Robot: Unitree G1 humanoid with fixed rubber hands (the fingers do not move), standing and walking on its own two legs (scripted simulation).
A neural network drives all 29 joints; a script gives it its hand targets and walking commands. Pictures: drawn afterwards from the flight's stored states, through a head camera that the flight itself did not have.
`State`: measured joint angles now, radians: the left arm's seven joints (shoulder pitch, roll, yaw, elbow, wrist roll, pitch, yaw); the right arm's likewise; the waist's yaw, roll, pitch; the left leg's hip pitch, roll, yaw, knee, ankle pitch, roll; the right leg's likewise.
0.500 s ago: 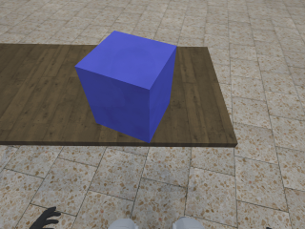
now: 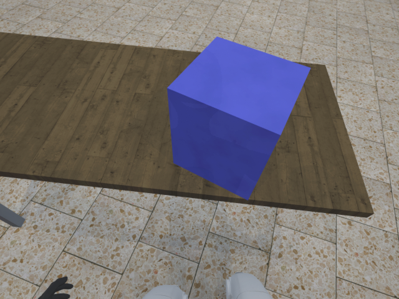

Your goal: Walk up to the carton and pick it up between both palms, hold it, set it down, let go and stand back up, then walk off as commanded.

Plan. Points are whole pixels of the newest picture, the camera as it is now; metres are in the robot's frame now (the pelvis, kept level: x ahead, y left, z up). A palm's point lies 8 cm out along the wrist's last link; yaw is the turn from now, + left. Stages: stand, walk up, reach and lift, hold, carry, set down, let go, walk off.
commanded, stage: walk up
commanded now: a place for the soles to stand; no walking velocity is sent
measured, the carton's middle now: (233, 121) +0.47 -0.05 +0.05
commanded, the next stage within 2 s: none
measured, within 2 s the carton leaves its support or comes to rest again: neither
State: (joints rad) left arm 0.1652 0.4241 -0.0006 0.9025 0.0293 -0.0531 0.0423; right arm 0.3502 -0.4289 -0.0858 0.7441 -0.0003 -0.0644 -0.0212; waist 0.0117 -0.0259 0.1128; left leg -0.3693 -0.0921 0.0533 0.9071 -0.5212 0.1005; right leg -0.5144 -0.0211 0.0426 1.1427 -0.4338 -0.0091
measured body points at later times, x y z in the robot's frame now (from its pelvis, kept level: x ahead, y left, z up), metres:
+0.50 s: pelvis +0.04 -0.04 +0.01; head +0.08 -0.05 +0.45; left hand +0.13 +0.29 -0.10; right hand +0.13 -0.36 -0.10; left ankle +0.03 +0.09 -0.64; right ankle +0.03 -0.14 -0.69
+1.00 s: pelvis +0.01 -0.07 +0.00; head +0.03 -0.07 +0.45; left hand +0.11 +0.24 -0.11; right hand +0.09 -0.41 -0.08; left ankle +0.07 +0.08 -0.68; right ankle +0.03 -0.18 -0.69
